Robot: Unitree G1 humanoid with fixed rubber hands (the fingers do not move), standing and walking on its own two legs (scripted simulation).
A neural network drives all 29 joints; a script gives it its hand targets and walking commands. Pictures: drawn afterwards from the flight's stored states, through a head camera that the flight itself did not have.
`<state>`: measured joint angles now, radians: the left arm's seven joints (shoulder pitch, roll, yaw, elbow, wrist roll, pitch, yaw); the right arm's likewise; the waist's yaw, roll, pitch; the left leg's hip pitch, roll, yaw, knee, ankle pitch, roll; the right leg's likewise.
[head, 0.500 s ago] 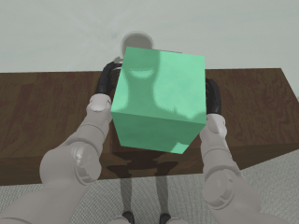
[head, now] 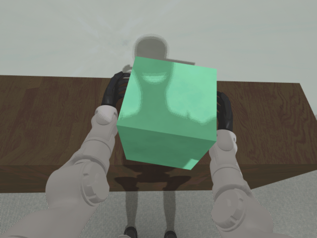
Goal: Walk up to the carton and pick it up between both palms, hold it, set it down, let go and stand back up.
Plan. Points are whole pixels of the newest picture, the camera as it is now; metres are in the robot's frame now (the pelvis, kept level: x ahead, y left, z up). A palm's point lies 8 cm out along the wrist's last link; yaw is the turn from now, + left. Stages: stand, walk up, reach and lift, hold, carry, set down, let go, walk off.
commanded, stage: reach and lift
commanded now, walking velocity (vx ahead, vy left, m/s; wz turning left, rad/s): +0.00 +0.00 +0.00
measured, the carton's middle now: (166, 119) +0.43 -0.04 -0.04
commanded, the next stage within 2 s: none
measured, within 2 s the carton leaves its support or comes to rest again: leaves its support in 0.96 s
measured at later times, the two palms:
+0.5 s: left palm (111, 104) +0.44 +0.11 +0.02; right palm (225, 127) +0.37 -0.19 +0.01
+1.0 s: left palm (108, 116) +0.40 +0.11 +0.03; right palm (228, 136) +0.34 -0.19 +0.02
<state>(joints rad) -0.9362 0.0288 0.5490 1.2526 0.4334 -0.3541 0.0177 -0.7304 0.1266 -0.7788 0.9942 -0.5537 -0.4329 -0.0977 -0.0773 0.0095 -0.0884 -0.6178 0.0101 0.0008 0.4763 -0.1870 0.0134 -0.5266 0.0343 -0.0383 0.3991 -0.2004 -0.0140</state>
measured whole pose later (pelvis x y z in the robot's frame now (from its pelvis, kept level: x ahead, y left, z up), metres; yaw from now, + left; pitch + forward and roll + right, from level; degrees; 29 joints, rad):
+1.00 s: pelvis -0.02 +0.00 +0.00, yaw -1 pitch +16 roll -1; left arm -0.83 0.06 0.33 1.34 0.19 -0.38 0.07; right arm -0.63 0.08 -0.56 1.06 -0.37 -0.38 -0.13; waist -0.08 0.00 -0.16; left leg -0.57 0.01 0.01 0.44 -0.16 0.01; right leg -0.49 0.04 -0.03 0.38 -0.17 -0.01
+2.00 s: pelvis -0.01 +0.00 +0.01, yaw +1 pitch +0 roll -1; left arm -0.65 0.00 0.24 0.70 0.15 0.17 0.07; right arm -0.56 -0.02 -0.13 0.73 0.05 0.05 -0.18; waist -0.06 -0.02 -0.07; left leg -0.19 0.00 0.00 0.35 -0.15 0.02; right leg -0.10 0.02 -0.04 0.27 -0.17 -0.01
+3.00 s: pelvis -0.02 +0.00 +0.01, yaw +1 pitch -9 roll -1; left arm -0.57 -0.06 0.27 0.17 0.33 0.59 -0.02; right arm -0.54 -0.02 -0.04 0.53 0.11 0.21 -0.17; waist -0.07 -0.07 0.06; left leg -0.03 -0.01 0.01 0.33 -0.15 0.02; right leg 0.05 0.02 -0.03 0.26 -0.17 -0.01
